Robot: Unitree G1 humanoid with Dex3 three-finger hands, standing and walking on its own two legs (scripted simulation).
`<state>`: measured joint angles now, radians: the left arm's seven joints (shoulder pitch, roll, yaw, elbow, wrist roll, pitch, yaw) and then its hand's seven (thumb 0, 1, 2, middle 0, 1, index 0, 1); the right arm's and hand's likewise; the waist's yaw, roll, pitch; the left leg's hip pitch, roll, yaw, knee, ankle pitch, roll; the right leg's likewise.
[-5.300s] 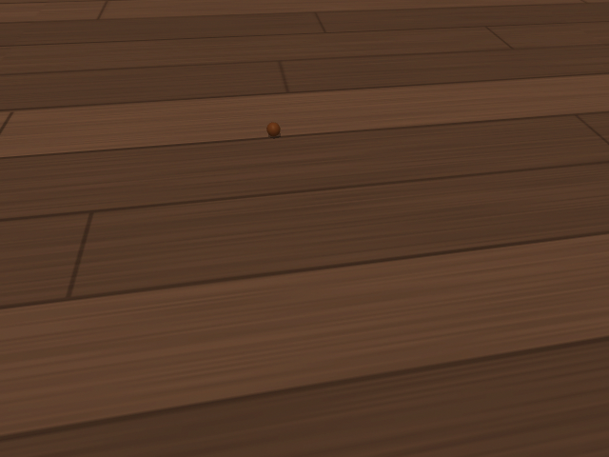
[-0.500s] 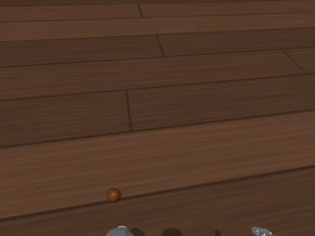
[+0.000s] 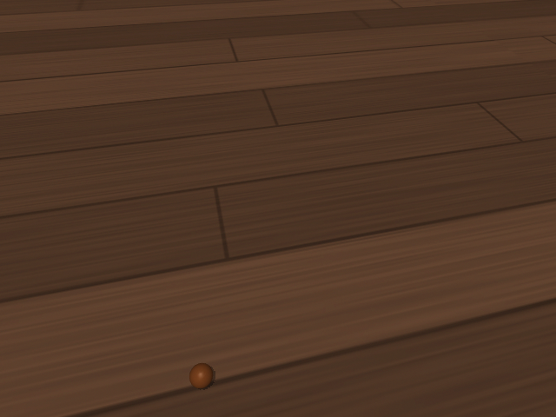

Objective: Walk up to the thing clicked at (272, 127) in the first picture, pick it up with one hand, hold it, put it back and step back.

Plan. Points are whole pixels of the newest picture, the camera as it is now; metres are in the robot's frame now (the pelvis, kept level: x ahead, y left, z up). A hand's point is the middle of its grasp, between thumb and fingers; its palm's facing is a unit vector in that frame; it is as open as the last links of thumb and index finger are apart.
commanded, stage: walk up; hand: left
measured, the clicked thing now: (201, 375) +0.40 +0.24 -0.74
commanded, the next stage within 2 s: none
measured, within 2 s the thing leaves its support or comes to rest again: neither
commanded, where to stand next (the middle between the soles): +0.05 +0.00 m, yaw +1 degrees
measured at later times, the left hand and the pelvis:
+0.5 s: hand out of the picture +0.10 +0.26 -0.15, palm faces -0.05 -0.94 -0.34, open 7.4 cm; pelvis +0.01 +0.01 +0.01, yaw +0 degrees
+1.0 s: hand out of the picture +0.08 +0.31 -0.16, palm faces -0.03 -0.92 -0.39, open 7.4 cm; pelvis +0.06 +0.03 -0.01, yaw +0 degrees
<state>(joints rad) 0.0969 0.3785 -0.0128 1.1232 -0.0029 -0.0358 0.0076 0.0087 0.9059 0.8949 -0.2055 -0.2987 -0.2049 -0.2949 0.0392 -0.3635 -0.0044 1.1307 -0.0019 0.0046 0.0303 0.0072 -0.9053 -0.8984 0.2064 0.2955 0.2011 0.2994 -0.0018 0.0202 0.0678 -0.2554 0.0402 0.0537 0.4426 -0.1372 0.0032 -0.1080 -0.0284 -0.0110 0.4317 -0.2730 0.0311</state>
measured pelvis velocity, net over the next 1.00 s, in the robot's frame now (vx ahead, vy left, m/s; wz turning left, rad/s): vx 0.06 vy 0.03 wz -0.01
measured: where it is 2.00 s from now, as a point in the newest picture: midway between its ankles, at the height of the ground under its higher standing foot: outside the picture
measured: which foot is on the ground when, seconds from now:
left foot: down 0.00-1.00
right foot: down 0.00-1.00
